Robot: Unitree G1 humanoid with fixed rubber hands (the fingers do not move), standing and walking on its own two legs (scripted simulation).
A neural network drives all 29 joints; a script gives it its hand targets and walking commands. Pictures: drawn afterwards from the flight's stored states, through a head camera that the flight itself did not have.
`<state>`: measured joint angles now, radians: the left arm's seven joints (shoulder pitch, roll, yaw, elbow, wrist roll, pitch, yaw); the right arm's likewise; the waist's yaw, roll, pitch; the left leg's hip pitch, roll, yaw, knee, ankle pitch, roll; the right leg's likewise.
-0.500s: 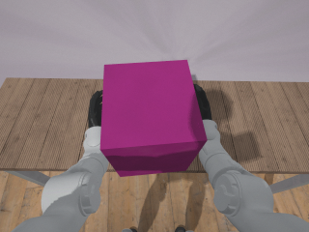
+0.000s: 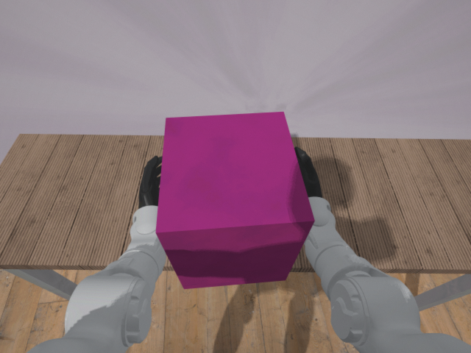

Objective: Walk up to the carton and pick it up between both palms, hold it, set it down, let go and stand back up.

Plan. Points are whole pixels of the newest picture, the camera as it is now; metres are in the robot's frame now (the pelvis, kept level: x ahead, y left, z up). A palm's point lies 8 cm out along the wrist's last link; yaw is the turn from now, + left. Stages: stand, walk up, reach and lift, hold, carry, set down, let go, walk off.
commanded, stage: reach and lift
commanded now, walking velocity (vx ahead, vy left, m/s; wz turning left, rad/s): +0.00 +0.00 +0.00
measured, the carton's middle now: (230, 205) +0.37 +0.03 +0.01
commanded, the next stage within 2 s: hold in 1.86 s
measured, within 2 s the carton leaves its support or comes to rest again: leaves its support in 0.08 s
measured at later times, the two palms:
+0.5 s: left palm (145, 180) +0.37 +0.17 +0.09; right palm (325, 165) +0.39 -0.12 +0.11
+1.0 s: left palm (128, 164) +0.35 +0.17 +0.15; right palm (338, 151) +0.37 -0.12 +0.17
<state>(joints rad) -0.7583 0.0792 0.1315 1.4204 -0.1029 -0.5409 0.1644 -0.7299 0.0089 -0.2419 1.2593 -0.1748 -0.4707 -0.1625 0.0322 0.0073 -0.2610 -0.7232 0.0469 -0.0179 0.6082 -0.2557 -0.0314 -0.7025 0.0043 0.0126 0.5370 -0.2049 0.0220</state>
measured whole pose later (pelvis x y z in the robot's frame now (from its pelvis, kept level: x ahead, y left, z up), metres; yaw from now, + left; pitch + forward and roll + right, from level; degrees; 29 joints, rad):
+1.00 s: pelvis -0.02 -0.01 +0.01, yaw +1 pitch +1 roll -1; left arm -0.70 0.09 0.18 0.83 -0.07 0.31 0.18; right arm -0.78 -0.03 -0.06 0.91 0.06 0.25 -0.18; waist 0.00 0.02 -0.19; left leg -0.30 0.04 -0.03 0.53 -0.25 -0.03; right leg -0.28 -0.01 0.00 0.49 -0.22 0.02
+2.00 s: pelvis -0.02 +0.00 +0.02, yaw +1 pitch -3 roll -1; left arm -0.66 0.09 0.19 0.56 0.00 0.51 0.15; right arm -0.78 -0.02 -0.06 0.70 0.13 0.41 -0.22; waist -0.05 0.01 -0.13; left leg -0.21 0.04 -0.03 0.50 -0.24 -0.03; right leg -0.19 -0.01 0.00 0.44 -0.20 0.02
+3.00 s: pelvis -0.02 +0.00 +0.02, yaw +1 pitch -4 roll -1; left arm -0.66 0.08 0.20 0.46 0.03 0.63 0.14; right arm -0.78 -0.02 -0.06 0.63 0.15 0.50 -0.24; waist -0.05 0.01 -0.13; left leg -0.19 0.04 -0.03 0.50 -0.23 -0.03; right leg -0.17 -0.01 0.01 0.44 -0.19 0.02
